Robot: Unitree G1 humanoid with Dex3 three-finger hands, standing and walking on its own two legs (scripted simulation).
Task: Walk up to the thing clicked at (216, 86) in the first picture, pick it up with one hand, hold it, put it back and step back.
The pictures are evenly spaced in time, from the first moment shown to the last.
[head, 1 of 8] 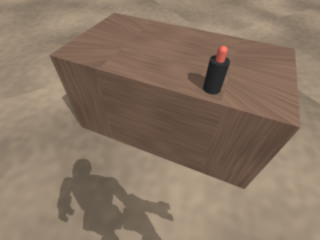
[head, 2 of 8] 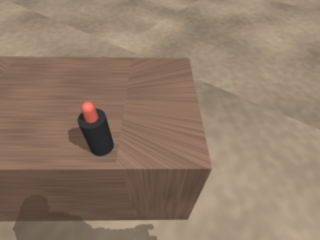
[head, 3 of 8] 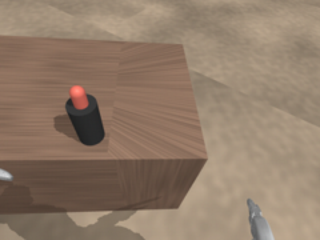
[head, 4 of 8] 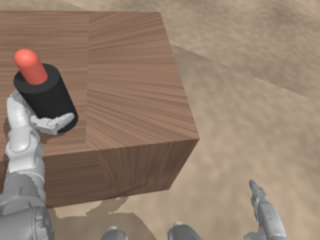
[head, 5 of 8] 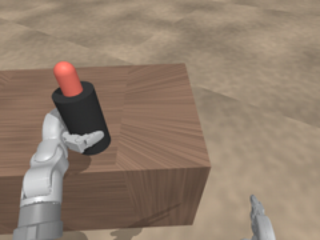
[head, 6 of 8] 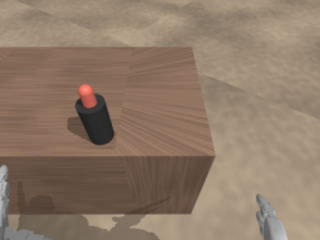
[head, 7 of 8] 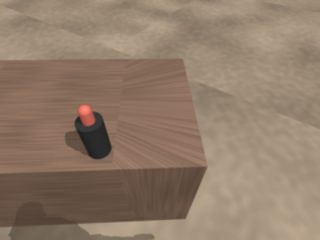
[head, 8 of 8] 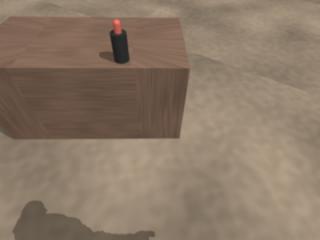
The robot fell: no
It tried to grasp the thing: yes
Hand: left
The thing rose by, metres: 0.25
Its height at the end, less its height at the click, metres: +0.00
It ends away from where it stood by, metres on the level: 0.01
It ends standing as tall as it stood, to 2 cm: yes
